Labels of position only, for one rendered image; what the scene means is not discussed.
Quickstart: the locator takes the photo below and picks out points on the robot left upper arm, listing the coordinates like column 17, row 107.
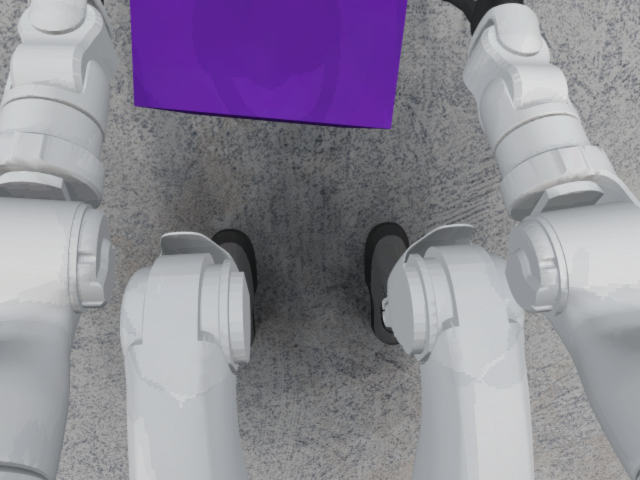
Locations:
column 56, row 262

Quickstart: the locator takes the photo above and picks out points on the robot right upper arm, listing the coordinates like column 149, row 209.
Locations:
column 580, row 268

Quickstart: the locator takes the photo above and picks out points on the left robot forearm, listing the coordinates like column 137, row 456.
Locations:
column 54, row 110

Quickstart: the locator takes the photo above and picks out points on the left robot thigh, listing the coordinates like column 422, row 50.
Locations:
column 182, row 421

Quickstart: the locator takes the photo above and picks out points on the carton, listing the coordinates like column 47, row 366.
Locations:
column 317, row 62

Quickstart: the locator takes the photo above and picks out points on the robot right foot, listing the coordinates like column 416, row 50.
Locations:
column 385, row 244

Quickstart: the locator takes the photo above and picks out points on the right robot forearm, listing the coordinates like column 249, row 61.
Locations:
column 535, row 134

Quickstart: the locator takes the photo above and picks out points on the right robot hand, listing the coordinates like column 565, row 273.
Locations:
column 475, row 10

